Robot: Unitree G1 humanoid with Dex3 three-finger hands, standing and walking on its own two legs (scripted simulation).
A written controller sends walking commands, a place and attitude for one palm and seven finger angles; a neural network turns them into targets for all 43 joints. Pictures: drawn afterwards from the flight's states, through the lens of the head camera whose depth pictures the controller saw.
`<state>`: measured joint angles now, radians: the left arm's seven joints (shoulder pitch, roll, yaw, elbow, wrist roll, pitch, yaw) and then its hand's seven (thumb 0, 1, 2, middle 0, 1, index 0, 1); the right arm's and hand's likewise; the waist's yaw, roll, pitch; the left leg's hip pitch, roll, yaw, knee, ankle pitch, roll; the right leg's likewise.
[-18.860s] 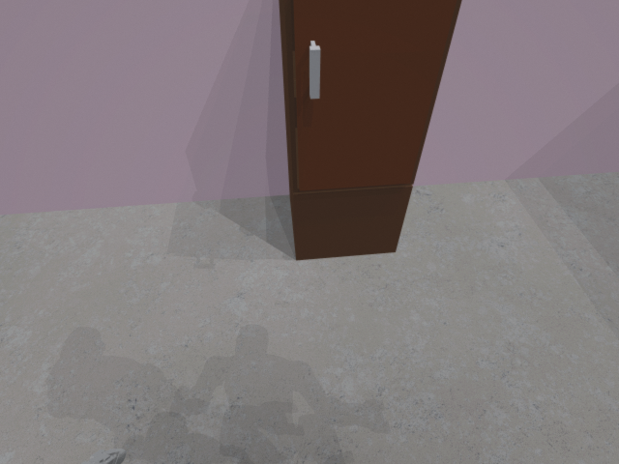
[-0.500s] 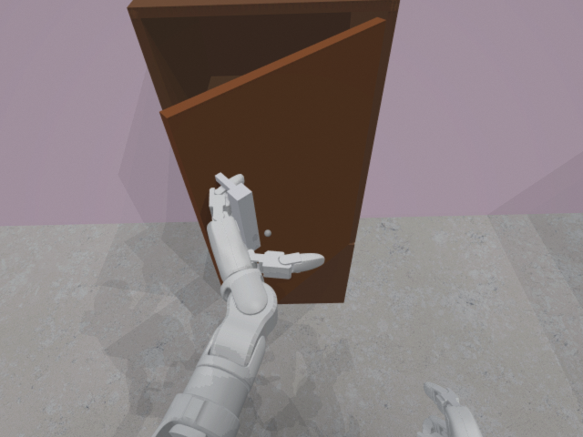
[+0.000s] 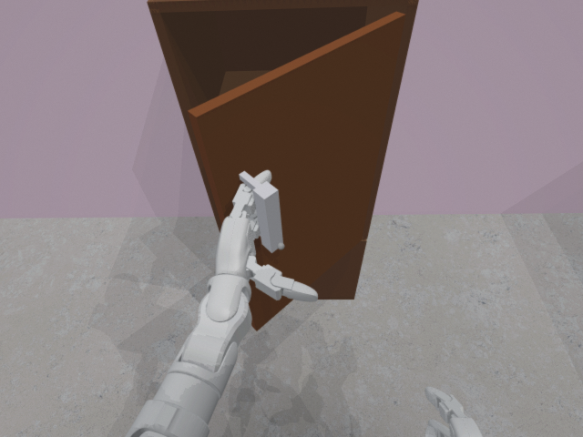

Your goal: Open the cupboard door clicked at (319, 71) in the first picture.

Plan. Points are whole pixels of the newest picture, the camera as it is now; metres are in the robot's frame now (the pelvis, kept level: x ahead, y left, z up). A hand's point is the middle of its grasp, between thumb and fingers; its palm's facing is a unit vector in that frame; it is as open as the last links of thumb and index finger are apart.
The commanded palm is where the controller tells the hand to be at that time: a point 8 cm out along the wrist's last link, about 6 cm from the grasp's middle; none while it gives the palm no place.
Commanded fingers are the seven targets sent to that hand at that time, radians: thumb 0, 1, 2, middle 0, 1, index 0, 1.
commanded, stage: slide the hand sideways off the handle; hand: left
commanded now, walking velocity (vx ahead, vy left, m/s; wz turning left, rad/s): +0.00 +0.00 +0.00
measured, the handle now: (260, 211) +0.41 +0.08 +0.09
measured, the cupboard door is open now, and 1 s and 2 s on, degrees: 44 45 45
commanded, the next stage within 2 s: draw the hand back to the body in 0.82 s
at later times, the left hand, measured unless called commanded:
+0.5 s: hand (255, 279) +0.29 +0.07 +0.09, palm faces +0.02 -1.00 -0.02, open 16.2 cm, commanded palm +0.25 +0.13 +0.08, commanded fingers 0.00 -0.50 0.30 -0.15 -0.30 -0.15 -0.30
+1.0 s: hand (220, 299) +0.27 +0.11 +0.08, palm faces +0.02 -1.00 -0.03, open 16.3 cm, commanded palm +0.23 +0.17 +0.09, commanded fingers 0.00 -0.50 0.30 -0.15 -0.30 -0.15 -0.30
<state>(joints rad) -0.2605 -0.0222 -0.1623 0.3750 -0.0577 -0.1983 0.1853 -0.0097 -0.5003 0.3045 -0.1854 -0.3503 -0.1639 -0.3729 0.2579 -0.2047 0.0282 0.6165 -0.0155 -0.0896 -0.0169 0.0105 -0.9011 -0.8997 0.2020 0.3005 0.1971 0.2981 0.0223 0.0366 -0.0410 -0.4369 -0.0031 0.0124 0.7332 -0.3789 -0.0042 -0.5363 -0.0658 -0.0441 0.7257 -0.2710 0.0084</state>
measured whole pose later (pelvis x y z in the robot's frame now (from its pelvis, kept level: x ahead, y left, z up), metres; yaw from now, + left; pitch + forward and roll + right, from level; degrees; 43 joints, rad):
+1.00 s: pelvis +0.03 -0.02 -0.01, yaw +1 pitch +6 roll +0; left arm 0.32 0.12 -0.03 -0.19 -0.14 -0.18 -0.07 -0.01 -0.50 0.30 -0.15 -0.30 -0.15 -0.30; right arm 0.24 -0.22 0.03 0.55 0.00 -0.19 -0.06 0.01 -0.90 -0.90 0.20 0.30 0.20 0.30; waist 0.03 0.05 -0.05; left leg -0.44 0.03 -0.02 0.79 -0.46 -0.03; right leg -0.53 -0.04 -0.08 0.79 -0.36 -0.01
